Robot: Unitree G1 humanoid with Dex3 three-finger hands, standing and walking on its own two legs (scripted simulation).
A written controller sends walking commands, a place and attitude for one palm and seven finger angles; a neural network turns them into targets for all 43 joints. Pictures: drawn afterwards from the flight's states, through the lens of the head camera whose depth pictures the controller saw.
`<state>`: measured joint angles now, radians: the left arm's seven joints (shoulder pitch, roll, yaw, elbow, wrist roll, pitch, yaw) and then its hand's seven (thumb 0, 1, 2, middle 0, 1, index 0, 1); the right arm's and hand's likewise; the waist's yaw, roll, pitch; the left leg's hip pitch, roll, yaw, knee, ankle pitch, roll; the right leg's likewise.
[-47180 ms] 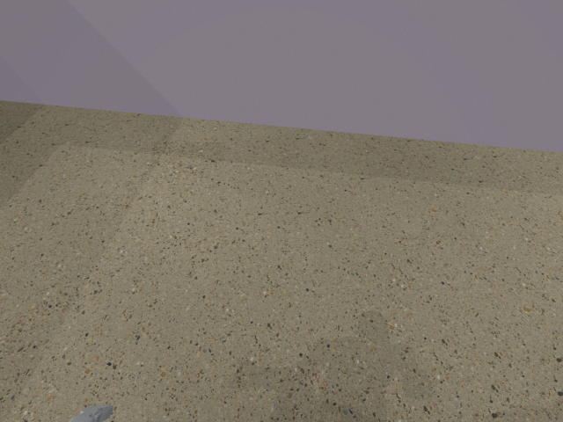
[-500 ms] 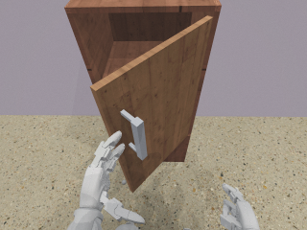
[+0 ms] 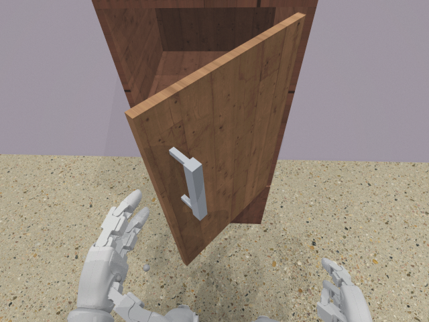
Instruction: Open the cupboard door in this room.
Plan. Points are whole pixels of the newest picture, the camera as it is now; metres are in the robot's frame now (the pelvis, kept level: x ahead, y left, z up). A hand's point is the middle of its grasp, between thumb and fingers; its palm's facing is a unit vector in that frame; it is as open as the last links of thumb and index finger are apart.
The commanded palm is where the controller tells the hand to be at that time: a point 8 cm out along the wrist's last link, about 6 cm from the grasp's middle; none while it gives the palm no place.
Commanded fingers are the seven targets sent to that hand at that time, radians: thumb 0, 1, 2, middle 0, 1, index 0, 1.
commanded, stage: draw the hand back to the body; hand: left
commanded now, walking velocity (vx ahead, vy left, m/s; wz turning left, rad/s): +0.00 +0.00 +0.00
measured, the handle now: (189, 186) +0.33 +0.07 +0.09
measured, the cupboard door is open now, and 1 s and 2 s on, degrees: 48 48 48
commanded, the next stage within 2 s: step back with the hand held close in 1.54 s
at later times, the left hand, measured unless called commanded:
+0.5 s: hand (87, 257) +0.19 +0.18 +0.14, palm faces +0.02 -0.99 -0.11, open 16.1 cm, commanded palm +0.16 +0.24 +0.16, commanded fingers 0.00 -0.22 0.42 -0.16 -0.30 -0.16 -0.30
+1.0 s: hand out of the picture +0.22 +0.26 +0.20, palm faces +0.35 -0.86 -0.38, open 11.1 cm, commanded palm +0.17 +0.31 +0.23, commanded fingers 0.00 0.65 0.80 -0.19 -0.30 -0.19 -0.30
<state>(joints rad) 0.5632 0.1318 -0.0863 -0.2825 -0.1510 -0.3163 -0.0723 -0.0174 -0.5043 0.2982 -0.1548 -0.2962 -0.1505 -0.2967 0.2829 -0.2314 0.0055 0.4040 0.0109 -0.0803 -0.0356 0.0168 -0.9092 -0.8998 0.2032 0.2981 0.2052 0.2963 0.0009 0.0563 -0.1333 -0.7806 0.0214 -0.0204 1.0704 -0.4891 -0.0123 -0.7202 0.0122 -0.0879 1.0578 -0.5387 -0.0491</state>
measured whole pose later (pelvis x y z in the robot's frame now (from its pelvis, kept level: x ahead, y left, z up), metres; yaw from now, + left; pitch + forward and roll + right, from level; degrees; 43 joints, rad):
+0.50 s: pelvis +0.01 +0.01 +0.03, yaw +0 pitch +6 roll -2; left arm 0.60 0.24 0.08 -0.42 -0.22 -0.14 -0.13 -0.02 -0.46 0.32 -0.16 -0.30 -0.15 -0.30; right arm 0.29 -0.23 0.04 0.43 0.04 -0.11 -0.07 0.02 -0.91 -0.90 0.20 0.30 0.21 0.30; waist 0.03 0.06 -0.13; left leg -0.59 0.02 -0.01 0.93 -0.45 0.01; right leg -0.51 0.01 -0.08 0.88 -0.48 -0.03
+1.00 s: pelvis +0.02 +0.03 +0.07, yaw -2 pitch -2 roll -1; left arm 0.53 0.32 0.23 -0.42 -0.06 -0.05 0.13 0.00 0.32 0.65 -0.19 -0.30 -0.19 -0.30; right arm 0.22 -0.22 0.05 0.59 0.00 -0.11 -0.10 0.02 -0.91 -0.90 0.21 0.30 0.21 0.30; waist 0.06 0.06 -0.01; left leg -0.19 -0.01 0.04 0.52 -0.29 0.03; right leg -0.14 0.00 -0.03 0.48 -0.30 0.00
